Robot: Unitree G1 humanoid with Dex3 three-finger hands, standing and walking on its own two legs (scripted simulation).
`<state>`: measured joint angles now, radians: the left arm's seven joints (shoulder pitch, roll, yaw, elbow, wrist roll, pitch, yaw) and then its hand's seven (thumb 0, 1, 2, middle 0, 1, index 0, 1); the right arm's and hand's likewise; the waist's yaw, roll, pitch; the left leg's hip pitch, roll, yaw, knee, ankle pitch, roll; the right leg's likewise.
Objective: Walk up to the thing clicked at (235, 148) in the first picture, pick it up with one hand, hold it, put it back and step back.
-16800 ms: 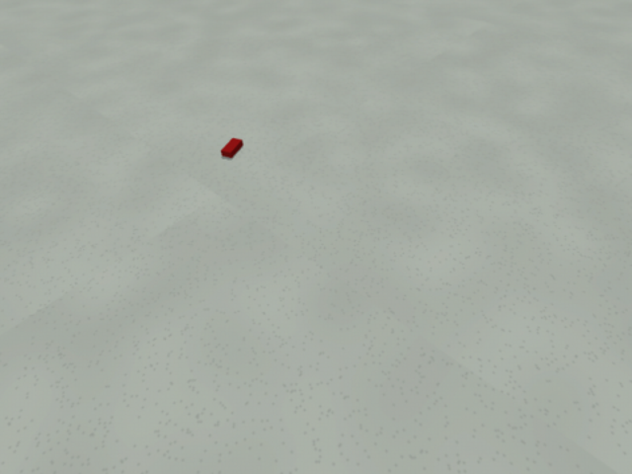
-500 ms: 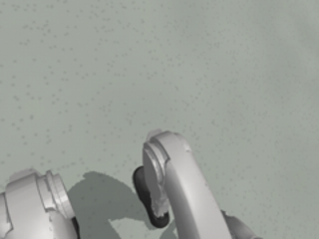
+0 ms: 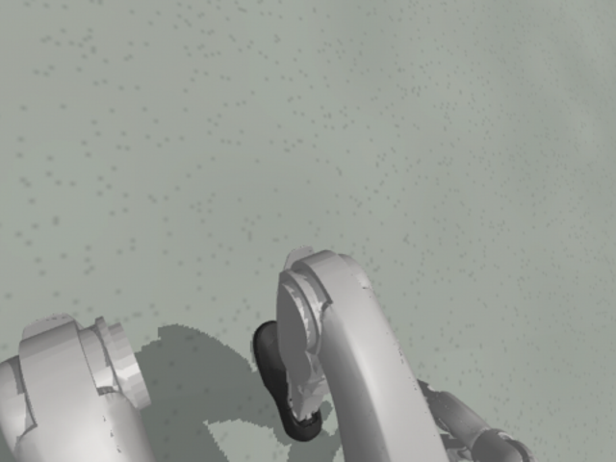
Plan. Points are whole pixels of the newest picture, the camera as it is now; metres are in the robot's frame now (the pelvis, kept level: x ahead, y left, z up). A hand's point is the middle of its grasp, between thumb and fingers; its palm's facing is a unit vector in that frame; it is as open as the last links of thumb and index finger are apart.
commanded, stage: rest palm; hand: left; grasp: from above
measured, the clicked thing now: out of the picture +0.43 +0.36 -0.28
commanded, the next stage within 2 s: close in 0.52 s
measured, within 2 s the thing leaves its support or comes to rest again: neither
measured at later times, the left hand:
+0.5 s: hand out of the picture +0.41 +0.34 -0.26, palm faces -0.44 -0.18 -0.88, open 14.2 cm
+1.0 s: hand out of the picture +0.42 +0.34 -0.25, palm faces -0.41 -0.14 -0.90, open 13.2 cm
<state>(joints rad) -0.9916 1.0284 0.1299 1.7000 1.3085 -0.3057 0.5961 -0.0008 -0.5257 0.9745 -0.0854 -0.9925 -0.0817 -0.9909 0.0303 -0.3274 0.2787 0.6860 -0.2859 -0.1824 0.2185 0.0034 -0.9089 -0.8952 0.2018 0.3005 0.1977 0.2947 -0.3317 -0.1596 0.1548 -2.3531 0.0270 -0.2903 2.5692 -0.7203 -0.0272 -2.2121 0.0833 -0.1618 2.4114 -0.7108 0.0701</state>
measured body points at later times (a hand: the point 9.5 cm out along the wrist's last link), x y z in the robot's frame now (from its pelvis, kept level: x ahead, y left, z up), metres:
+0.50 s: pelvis -0.01 +0.00 +0.00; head +0.27 +0.14 +0.33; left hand +0.43 +0.35 -0.21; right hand +0.07 -0.25 -0.06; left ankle +0.06 +0.13 -0.26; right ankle +0.11 -0.12 -0.26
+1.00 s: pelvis -0.01 +0.00 +0.00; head +0.26 +0.14 +0.33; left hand +0.44 +0.34 -0.20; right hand +0.08 -0.25 -0.06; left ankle +0.06 +0.13 -0.26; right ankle +0.11 -0.12 -0.26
